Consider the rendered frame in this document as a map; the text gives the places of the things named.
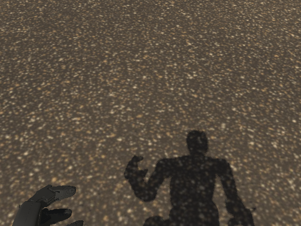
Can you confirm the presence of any left robot hand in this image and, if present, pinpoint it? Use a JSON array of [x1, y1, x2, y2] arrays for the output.
[[12, 185, 84, 226]]

